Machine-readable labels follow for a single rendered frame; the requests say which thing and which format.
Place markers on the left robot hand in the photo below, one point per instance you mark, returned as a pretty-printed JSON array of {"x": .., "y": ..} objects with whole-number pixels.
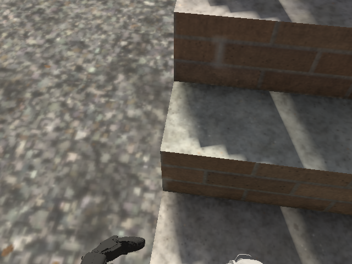
[{"x": 113, "y": 247}]

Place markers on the robot right shin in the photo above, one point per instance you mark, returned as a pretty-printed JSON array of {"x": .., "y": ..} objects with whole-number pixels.
[{"x": 243, "y": 256}]

